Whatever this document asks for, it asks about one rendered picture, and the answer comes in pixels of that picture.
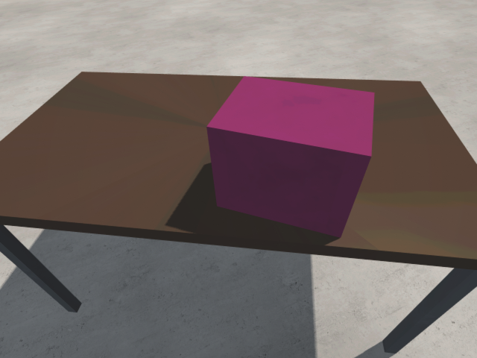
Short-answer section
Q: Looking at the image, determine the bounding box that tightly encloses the carton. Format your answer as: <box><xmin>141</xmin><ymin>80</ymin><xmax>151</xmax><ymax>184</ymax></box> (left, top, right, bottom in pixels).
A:
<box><xmin>206</xmin><ymin>76</ymin><xmax>374</xmax><ymax>238</ymax></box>

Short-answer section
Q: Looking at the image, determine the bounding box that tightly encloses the table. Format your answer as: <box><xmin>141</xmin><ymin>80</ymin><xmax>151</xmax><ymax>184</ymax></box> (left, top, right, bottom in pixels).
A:
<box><xmin>0</xmin><ymin>72</ymin><xmax>477</xmax><ymax>354</ymax></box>

